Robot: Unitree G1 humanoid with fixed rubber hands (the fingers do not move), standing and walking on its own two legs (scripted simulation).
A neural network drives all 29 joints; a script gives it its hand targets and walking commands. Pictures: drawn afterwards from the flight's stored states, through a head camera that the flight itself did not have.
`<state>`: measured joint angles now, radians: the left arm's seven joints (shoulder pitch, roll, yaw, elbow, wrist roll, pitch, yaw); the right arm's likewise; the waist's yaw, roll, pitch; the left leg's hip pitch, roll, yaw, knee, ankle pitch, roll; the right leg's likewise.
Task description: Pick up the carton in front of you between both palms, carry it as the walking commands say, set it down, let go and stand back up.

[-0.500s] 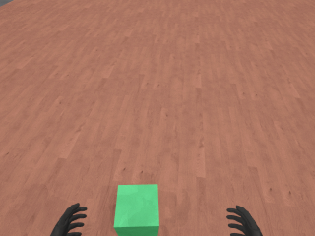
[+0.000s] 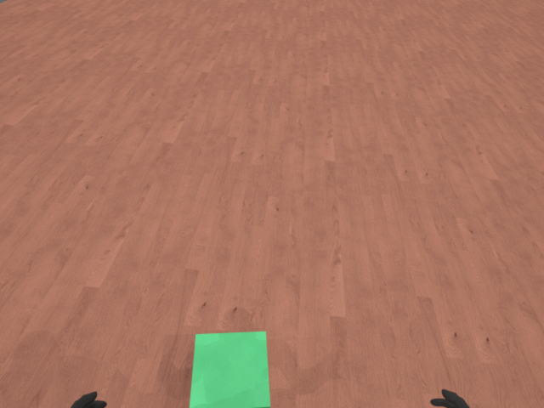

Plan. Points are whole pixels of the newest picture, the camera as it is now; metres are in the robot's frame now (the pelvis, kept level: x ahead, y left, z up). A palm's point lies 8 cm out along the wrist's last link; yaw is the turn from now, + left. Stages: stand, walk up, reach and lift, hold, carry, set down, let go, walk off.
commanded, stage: stand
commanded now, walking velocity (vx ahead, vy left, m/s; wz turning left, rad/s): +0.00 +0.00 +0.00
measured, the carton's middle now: (231, 381) +0.36 +0.08 -0.64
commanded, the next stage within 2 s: none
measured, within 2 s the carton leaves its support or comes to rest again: neither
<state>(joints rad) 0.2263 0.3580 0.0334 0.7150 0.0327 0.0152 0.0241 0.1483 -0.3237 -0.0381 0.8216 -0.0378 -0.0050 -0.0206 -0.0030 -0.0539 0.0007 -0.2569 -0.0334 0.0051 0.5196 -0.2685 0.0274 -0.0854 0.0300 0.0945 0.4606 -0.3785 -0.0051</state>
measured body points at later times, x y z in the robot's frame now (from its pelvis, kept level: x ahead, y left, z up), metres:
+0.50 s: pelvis -0.01 +0.00 +0.01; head -0.01 +0.02 +0.46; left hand +0.09 +0.31 -0.11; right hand +0.10 -0.30 -0.10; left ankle +0.00 +0.10 -0.73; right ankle -0.08 -0.12 -0.73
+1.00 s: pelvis -0.03 +0.00 +0.01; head -0.03 +0.02 +0.46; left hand +0.07 +0.31 -0.11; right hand +0.08 -0.31 -0.10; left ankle +0.00 +0.10 -0.74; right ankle -0.08 -0.12 -0.73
